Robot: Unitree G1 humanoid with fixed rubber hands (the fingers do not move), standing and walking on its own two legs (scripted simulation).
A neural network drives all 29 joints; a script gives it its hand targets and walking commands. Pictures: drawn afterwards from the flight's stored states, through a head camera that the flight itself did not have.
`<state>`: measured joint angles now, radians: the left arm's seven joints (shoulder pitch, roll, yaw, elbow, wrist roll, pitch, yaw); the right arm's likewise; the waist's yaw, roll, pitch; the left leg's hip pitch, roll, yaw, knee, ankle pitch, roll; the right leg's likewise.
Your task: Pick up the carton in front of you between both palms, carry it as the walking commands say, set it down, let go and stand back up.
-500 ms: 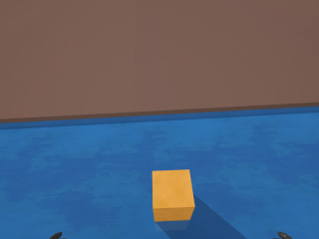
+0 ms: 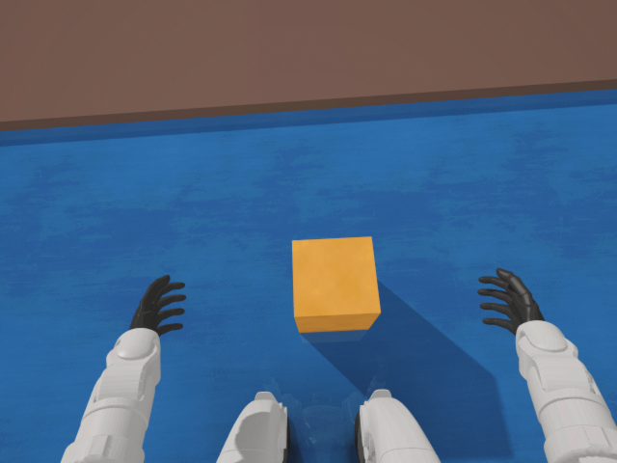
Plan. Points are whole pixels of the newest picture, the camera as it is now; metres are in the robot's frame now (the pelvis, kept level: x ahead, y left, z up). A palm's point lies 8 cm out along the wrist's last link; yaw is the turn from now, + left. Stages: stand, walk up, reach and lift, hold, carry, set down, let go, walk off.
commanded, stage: reach and lift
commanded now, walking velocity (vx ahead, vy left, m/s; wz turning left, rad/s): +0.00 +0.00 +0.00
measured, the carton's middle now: (332, 288) +0.47 -0.03 -0.59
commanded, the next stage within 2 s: none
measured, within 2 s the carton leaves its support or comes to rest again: neither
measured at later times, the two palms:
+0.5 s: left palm (225, 230) +0.46 +0.17 -0.15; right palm (455, 218) +0.47 -0.23 -0.15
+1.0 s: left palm (248, 263) +0.47 +0.16 -0.35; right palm (420, 257) +0.47 -0.22 -0.35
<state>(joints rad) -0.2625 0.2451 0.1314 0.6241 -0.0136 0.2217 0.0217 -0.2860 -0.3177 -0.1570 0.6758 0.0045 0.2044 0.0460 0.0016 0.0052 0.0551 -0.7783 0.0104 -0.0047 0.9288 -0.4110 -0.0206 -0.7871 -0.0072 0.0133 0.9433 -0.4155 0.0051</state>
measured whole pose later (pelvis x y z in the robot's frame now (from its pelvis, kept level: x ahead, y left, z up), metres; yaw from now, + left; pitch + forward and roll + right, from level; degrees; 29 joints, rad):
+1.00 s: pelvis -0.05 +0.00 -0.18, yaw +2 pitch +54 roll +2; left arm -1.19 0.18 0.32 0.87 0.01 0.10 0.13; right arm -1.24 -0.33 -0.32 0.99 -0.02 0.07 0.00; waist -0.01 0.01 -0.03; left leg -2.01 -0.05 -0.05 1.57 -0.51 -0.06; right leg -2.03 0.04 0.07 1.60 -0.51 0.04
